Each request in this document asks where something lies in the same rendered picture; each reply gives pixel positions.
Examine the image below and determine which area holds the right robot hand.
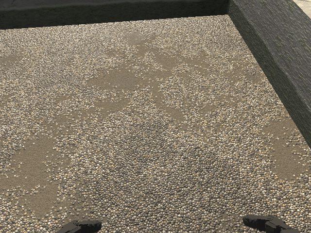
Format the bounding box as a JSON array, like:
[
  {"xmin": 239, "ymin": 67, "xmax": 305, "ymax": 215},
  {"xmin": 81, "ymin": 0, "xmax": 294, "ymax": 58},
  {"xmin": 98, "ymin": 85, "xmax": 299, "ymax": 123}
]
[{"xmin": 242, "ymin": 215, "xmax": 300, "ymax": 233}]

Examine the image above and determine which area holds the left robot hand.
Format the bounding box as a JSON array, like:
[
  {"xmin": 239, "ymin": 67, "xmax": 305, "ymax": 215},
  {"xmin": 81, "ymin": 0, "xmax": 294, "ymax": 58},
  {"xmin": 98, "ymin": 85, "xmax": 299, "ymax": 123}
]
[{"xmin": 55, "ymin": 219, "xmax": 102, "ymax": 233}]

